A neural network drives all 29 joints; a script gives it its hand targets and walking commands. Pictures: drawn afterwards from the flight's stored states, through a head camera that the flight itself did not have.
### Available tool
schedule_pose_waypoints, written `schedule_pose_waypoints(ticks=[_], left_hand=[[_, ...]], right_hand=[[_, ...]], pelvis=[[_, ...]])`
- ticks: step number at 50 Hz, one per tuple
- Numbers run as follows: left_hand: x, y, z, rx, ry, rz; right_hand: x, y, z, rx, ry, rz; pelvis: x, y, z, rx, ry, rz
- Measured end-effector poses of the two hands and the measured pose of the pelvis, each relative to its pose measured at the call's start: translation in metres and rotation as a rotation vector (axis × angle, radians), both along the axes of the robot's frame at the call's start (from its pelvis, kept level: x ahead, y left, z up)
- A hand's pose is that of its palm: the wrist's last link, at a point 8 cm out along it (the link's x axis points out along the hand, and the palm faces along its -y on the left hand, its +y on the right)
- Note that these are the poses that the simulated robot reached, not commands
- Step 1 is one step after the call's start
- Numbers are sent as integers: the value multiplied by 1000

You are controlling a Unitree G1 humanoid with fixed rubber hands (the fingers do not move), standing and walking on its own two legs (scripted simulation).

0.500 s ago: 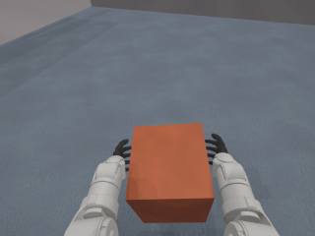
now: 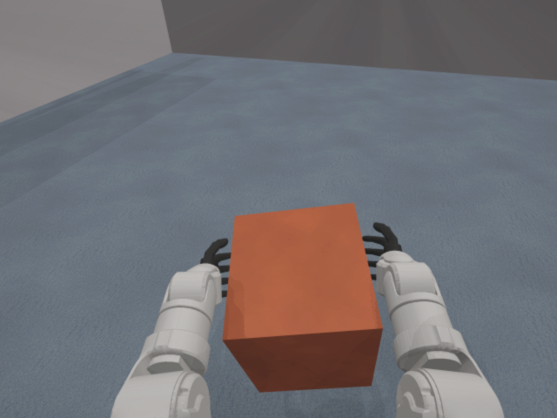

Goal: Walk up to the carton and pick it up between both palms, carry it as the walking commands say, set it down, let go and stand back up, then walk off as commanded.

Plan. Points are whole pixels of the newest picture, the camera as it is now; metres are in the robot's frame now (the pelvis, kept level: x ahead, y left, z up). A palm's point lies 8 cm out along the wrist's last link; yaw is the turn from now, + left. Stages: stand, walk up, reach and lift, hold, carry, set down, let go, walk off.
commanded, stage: reach and lift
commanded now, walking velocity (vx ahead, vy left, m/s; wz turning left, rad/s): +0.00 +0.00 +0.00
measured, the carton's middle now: (304, 302) +0.32 -0.04 -0.01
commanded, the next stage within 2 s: hold in 1.10 s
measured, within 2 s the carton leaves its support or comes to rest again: neither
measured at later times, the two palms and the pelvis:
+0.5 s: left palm (199, 281) +0.32 +0.12 +0.06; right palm (381, 270) +0.32 -0.16 +0.07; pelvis +0.01 +0.00 +0.01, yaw +0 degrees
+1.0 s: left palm (198, 285) +0.32 +0.12 +0.07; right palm (383, 273) +0.31 -0.16 +0.07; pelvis +0.01 +0.00 +0.01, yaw +0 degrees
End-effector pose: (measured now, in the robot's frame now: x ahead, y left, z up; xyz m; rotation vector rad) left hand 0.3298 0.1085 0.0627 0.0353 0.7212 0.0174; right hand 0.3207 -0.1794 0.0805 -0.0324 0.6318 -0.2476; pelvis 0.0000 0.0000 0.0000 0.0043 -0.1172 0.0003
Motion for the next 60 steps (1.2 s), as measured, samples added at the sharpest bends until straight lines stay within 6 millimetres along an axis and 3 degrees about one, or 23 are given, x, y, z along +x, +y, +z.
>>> schedule_pose_waypoints(ticks=[7, 21, 48, 60], left_hand=[[1, 6, 8, 2, 6, 18], [-4, 15, -1, 11, 54, 29], [-12, 16, 4, 10, 38, 26], [-24, 17, 3, 13, 33, 23]], right_hand=[[6, 6, 8, -2, 7, 22], [0, 15, -10, -5, 59, 38], [-10, 15, -5, -1, 46, 34], [-24, 16, -8, 9, 43, 25]], pelvis=[[4, -1, 3, 1, -15, -1], [15, 0, 9, -2, -9, -2], [8, 1, 9, -3, -28, -2], [6, 1, 9, -3, -51, -2]])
